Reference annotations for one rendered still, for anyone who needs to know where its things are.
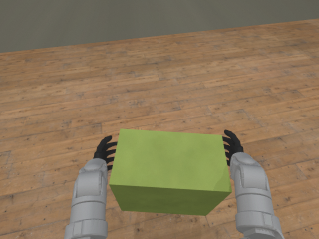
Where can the robot left hand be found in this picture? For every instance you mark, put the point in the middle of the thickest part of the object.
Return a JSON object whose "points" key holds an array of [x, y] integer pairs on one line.
{"points": [[102, 152]]}

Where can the robot right hand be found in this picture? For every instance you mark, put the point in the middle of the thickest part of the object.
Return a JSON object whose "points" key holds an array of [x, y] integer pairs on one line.
{"points": [[233, 147]]}

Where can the robot right forearm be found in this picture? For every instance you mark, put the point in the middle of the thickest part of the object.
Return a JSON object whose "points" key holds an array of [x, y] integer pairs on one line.
{"points": [[255, 216]]}

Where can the robot left forearm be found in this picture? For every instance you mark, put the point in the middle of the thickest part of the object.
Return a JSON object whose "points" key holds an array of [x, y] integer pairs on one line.
{"points": [[89, 200]]}

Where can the carton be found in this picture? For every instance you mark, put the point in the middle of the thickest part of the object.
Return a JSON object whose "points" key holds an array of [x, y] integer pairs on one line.
{"points": [[169, 172]]}

